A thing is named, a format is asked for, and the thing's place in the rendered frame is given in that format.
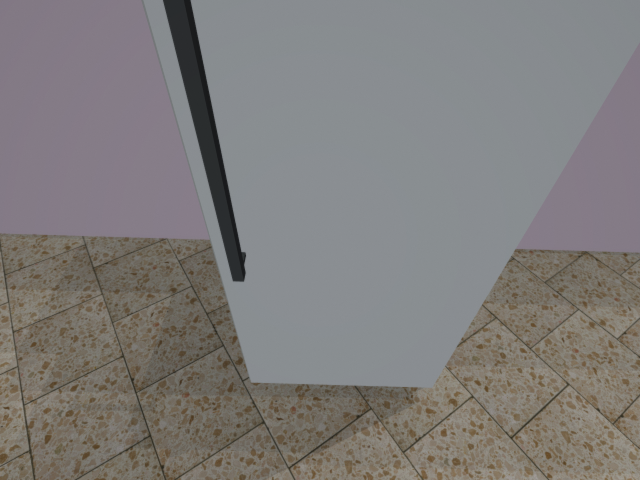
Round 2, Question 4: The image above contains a handle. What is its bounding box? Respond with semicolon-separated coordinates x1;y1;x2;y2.
163;0;246;282

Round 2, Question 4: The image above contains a fridge door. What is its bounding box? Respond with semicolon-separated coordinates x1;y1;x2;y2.
143;0;640;388

